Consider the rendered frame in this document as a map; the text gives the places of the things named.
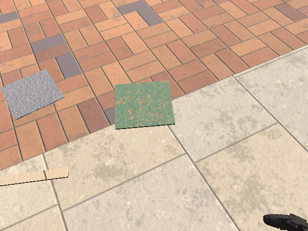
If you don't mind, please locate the right robot hand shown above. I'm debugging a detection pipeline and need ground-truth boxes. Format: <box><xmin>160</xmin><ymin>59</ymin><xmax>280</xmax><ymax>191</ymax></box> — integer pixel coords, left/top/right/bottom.
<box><xmin>263</xmin><ymin>214</ymin><xmax>308</xmax><ymax>231</ymax></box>

